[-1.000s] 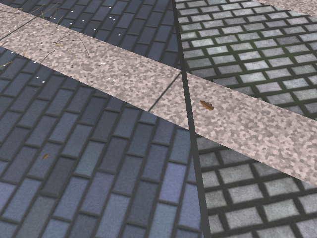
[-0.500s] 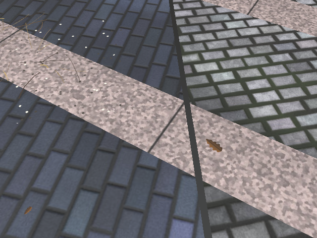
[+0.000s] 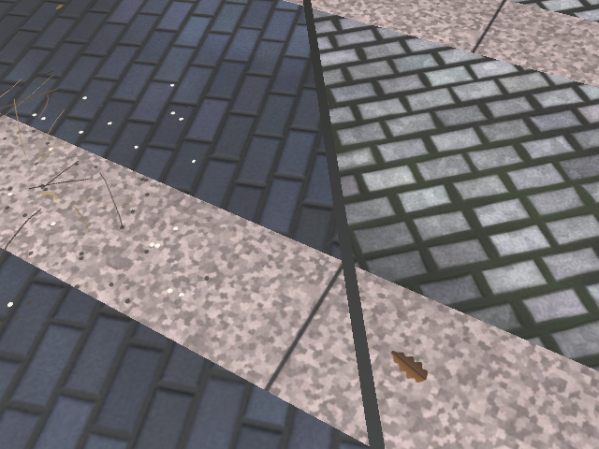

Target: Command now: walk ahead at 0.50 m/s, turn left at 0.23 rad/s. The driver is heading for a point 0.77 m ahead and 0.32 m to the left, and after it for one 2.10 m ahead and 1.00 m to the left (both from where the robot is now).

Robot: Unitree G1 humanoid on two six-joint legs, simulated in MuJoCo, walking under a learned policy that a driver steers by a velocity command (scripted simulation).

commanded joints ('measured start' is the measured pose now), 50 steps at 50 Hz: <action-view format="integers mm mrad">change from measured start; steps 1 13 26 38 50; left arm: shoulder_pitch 141 184 202 -86 239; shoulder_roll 101 142 116 86 257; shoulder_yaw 24 35 10 15 72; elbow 4 53 -57 -150 -130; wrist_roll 8 19 -15 16 24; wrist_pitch -9 -11 -36 -2 -24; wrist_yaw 8 50 27 33 18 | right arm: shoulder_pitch -74 -254 59 -70 119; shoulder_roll -125 -28 -264 -177 -118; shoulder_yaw -32 -30 -107 -76 -37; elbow -91 -176 -242 -280 -329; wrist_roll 8 -15 -22 -13 0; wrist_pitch -30 25 31 10 20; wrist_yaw -12 19 30 -10 -24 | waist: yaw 83 66 -89 -13 70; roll -77 -58 138 43 -306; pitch -102 39 -419 -31 -370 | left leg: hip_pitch -443 -435 695 -20 -498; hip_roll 112 125 361 88 -64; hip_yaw -55 13 -795 -181 -142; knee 160 -312 -788 -853 210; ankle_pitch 114 557 197 466 -182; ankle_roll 21 1 439 208 -32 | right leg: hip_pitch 431 333 -335 -110 784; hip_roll -311 -233 33 -54 -473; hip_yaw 381 -62 153 113 828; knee -313 -451 939 111 -166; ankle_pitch -6 225 -419 175 149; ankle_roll -160 -100 69 113 -251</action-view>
